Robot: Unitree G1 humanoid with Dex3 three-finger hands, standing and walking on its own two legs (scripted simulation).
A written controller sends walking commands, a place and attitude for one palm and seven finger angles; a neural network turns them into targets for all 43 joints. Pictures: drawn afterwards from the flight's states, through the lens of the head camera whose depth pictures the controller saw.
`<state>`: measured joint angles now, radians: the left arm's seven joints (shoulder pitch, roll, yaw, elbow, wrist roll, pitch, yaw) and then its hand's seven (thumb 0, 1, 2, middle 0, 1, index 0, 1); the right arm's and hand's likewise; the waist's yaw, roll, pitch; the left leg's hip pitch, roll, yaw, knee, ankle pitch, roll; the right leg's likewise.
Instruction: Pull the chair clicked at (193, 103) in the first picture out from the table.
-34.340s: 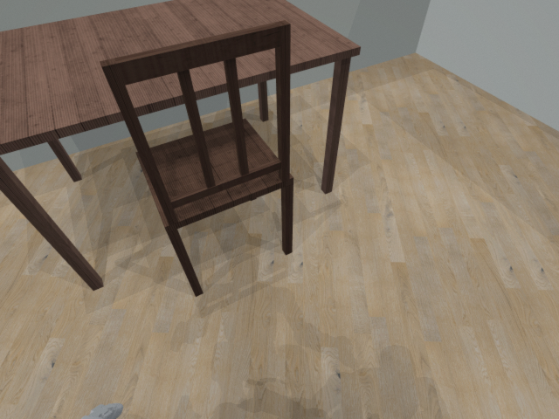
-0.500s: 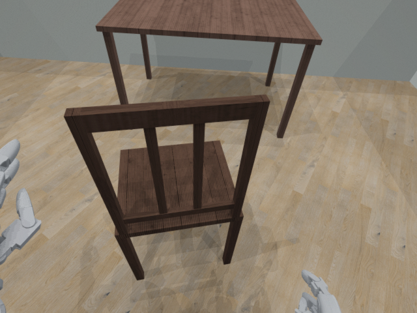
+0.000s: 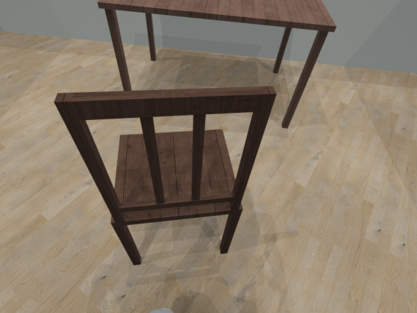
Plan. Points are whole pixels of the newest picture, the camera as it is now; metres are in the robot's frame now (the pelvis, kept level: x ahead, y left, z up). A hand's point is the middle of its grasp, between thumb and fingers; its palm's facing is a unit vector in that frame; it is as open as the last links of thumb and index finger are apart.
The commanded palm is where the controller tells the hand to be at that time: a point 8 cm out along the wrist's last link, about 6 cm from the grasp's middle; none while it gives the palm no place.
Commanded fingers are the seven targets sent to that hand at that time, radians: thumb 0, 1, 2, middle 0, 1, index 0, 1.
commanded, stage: let the arm hang, fingers relaxed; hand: left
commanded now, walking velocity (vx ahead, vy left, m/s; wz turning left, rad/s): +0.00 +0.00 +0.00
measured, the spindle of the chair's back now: (154, 166) +0.45 +0.16 -0.05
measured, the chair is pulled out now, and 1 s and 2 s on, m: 0.76 0.76 0.76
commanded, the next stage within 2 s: look to check the result in 0.66 s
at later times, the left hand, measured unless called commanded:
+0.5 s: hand out of the picture +0.02 +0.14 -0.17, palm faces +0.01 -0.99 -0.16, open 7.3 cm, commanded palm none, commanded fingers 0.00 0.90 0.90 -0.20 -0.30 -0.20 -0.30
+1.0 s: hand out of the picture +0.01 +0.15 -0.17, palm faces +0.03 -0.98 -0.17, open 7.4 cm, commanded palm none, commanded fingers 0.00 0.90 0.90 -0.20 -0.30 -0.20 -0.30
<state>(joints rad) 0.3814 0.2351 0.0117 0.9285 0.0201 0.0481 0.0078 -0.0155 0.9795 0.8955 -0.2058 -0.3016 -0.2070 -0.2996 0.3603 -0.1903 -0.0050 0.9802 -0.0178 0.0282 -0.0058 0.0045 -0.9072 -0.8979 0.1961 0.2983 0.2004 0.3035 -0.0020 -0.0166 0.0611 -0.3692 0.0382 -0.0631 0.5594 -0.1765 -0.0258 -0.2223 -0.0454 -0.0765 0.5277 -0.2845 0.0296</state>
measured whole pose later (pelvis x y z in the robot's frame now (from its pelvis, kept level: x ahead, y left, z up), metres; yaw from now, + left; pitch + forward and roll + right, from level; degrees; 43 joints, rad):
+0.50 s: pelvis +0.02 -0.01 +0.00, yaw -1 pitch -1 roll -1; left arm 0.33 0.12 -0.02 1.05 0.02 0.02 0.03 0.02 0.92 0.90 -0.20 -0.30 -0.20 -0.30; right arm 0.34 -0.12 0.00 1.07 -0.01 0.00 -0.02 0.00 -0.91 -0.90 0.20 0.30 0.20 0.30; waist -0.01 0.01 0.02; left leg -0.31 0.04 -0.05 0.52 -0.19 -0.04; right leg -0.19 -0.04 -0.06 0.53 -0.31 0.02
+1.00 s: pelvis +0.02 -0.02 +0.00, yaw +0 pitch -2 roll -1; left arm 0.34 0.13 0.00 1.06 0.01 0.02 0.02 0.01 0.90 0.90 -0.20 -0.30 -0.20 -0.30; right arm 0.32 -0.13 -0.01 1.08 -0.01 0.00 -0.03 0.00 -0.91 -0.90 0.19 0.30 0.20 0.30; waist 0.00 0.02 0.04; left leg -0.29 0.05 -0.06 0.51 -0.19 -0.04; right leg -0.16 -0.04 -0.07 0.50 -0.31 0.01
